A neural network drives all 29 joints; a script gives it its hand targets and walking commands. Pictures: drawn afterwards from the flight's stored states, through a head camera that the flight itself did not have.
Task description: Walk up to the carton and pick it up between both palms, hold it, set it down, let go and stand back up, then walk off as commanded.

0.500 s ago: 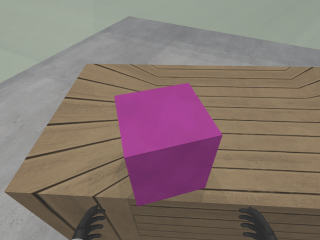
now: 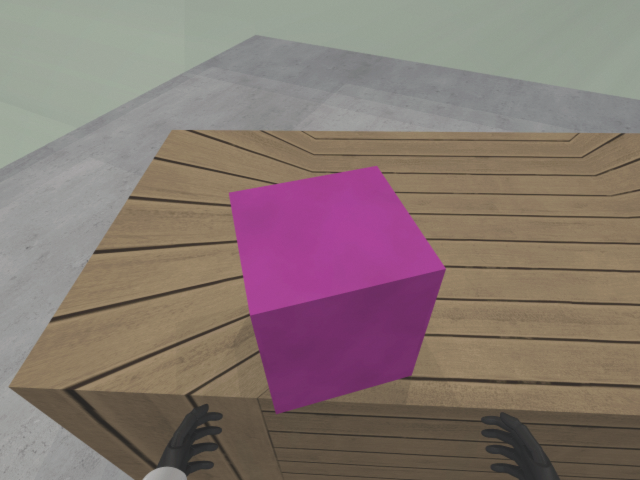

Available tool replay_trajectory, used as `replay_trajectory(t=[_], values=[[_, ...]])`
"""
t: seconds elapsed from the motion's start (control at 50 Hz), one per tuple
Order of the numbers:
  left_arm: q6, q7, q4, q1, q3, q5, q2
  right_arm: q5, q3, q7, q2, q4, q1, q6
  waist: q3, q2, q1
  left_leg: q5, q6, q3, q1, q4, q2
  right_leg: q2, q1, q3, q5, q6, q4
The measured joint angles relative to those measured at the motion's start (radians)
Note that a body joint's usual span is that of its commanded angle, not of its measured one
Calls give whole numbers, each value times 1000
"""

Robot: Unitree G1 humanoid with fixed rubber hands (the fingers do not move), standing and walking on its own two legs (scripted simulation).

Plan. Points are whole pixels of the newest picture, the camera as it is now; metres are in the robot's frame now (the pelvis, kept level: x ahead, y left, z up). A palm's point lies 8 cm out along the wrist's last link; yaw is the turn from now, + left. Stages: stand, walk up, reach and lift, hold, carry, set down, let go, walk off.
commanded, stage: let go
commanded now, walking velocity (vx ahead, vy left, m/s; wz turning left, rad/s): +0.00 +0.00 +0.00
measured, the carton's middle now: (326, 290) +0.37 +0.03 +0.03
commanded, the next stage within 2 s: stand in 0.12 s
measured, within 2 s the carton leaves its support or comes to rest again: neither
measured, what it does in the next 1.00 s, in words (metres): stands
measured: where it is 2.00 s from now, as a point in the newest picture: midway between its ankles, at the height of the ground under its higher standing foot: outside the picture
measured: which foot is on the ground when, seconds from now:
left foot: down 0.00-1.00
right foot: down 0.00-1.00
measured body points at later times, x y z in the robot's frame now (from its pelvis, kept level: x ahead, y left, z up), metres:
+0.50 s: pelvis -0.01 -0.01 +0.00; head -0.02 +0.00 +0.45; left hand +0.11 +0.30 -0.11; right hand +0.09 -0.33 -0.10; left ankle +0.00 +0.12 -0.75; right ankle -0.03 -0.12 -0.75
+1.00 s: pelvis -0.01 +0.00 +0.00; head -0.02 +0.00 +0.45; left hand +0.09 +0.31 -0.12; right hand +0.08 -0.32 -0.11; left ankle +0.00 +0.12 -0.75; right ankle -0.03 -0.12 -0.75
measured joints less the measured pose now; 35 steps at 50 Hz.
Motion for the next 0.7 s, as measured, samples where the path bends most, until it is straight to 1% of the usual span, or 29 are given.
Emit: replay_trajectory(t=[0.12,0.14,0.22,0.34,0.52,0.7], values=[[5,3,5,-5,-3,1,2,-6,-2,1,-4,1,0,6,1,1,1,2,-3,-2,5,0,2,2,2,-3,-1,-4,7],[-9,5,16,-7,-6,-2,9,-12,0,-5,-11,-2,4,22,-10,1,3,1,-4,-2,-9,8,4,3,-13,-4,-3,-4,16],[-81,7,87,-5,3,-13,85,-22,-13,-28,-77,14,28,116,-48,0,11,-19,-7,-8,-72,61,14,12,-69,-10,-19,-8,58],[-118,-6,206,18,23,-6,193,-19,-42,-22,-175,60,72,168,-64,-1,8,-26,-11,-14,-108,86,23,20,-99,-15,-21,-14,71],[-132,-13,343,15,-11,-13,229,-12,-15,-17,-205,135,90,194,-59,2,-1,-17,-11,-11,-110,75,26,23,-101,-12,-8,-14,56],[-137,-7,431,-19,-33,-24,221,-6,14,-20,-185,197,65,197,-51,3,-7,-3,-8,-6,-95,48,21,18,-91,-7,3,-11,38]])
